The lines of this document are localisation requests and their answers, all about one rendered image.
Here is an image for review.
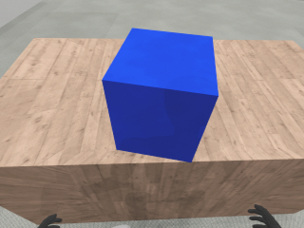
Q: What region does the left robot hand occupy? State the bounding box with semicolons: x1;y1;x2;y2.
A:
37;214;62;228

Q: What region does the pedestal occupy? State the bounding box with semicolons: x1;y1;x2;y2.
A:
0;38;304;225

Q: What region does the carton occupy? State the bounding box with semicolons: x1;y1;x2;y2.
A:
102;28;219;162

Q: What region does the right robot hand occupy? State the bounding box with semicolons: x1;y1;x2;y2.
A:
248;204;281;228

